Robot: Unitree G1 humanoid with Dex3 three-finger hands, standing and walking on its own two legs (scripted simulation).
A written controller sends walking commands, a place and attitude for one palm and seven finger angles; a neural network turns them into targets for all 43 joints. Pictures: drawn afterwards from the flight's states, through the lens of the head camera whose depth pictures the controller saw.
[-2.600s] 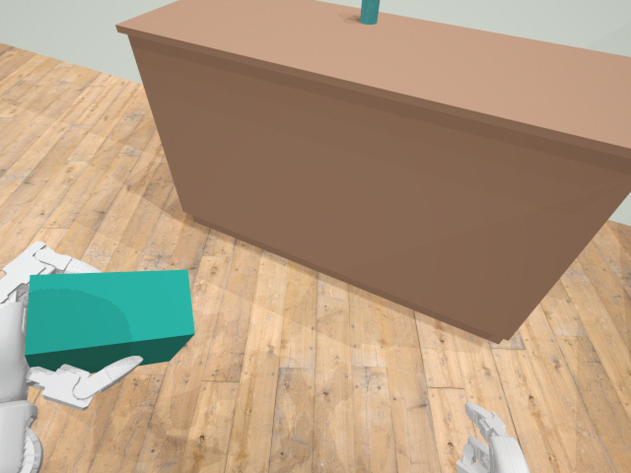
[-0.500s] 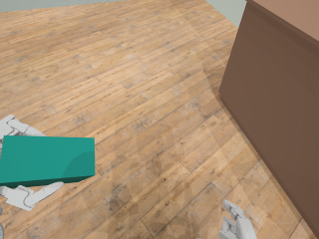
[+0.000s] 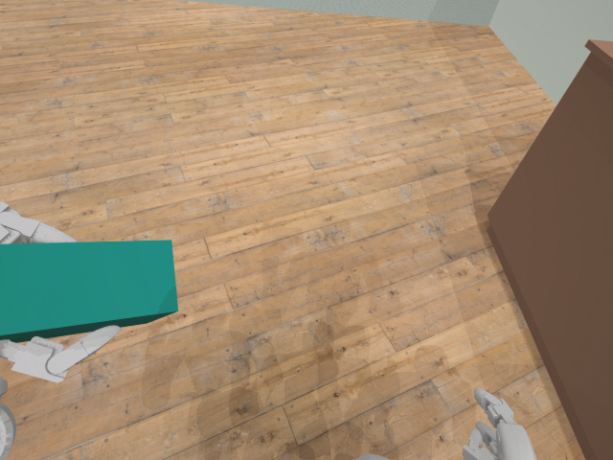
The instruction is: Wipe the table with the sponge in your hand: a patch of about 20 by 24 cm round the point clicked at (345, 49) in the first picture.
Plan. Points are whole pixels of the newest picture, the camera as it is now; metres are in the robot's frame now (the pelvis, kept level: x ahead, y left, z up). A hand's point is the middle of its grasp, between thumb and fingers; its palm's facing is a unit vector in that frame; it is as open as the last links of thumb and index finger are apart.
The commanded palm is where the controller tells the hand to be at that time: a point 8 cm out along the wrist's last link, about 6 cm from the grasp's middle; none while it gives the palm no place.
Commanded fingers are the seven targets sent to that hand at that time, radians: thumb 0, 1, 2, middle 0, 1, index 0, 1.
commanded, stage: walk around to get in front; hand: left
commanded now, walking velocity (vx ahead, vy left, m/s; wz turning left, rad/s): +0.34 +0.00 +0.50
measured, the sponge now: (112, 290) +0.23 +0.21 +0.17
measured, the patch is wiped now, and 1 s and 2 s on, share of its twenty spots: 0.00 0.00 0.00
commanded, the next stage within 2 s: none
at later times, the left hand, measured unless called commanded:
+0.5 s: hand (70, 293) +0.22 +0.23 +0.18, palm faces +0.53 -0.70 -0.48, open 10.5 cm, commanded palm +0.16 +0.27 +0.19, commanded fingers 0.00 0.10 1.30 -1.20 -1.60 -1.20 -1.60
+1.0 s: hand (84, 186) +0.35 +0.27 +0.19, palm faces +0.63 -0.57 -0.53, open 10.5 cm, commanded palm +0.28 +0.30 +0.19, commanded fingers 0.00 0.10 1.30 -1.20 -1.60 -1.20 -1.60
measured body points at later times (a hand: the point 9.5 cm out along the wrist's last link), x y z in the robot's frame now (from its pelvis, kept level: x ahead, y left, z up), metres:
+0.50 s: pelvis +0.07 -0.04 +0.02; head +0.11 -0.05 +0.46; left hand +0.19 +0.27 +0.20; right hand +0.30 -0.25 -0.08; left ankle +0.06 +0.10 -0.65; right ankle +0.11 -0.14 -0.73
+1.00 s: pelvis +0.22 -0.02 -0.01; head +0.26 -0.03 +0.44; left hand +0.31 +0.30 +0.22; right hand +0.43 -0.14 -0.12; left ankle +0.12 +0.11 -0.71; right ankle +0.31 -0.10 -0.73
